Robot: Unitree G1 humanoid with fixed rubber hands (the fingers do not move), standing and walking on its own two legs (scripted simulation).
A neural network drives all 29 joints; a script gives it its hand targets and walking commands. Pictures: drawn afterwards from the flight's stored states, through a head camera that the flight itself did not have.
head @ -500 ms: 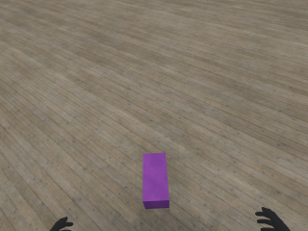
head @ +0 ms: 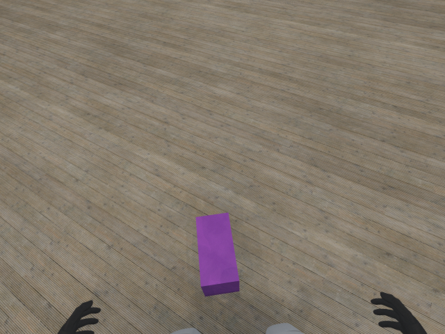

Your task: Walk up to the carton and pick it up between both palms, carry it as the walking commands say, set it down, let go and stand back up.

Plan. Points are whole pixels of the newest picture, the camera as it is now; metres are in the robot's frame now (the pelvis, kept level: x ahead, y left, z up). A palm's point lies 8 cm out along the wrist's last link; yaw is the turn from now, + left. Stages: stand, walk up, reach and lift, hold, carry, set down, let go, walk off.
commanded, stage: walk up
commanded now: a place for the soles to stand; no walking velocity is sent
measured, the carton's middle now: (217, 253) +0.49 +0.09 -0.67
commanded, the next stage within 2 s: reach and lift in 0.76 s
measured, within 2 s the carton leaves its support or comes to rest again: neither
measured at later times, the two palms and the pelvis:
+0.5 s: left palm out of the picture +0.13 +0.30 -0.07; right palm out of the picture +0.08 -0.29 -0.09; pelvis +0.00 +0.00 +0.00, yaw -3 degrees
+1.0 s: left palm out of the picture +0.12 +0.28 -0.10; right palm (368, 326) +0.14 -0.23 -0.10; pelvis -0.03 +0.01 -0.01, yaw +2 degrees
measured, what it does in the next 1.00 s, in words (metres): stands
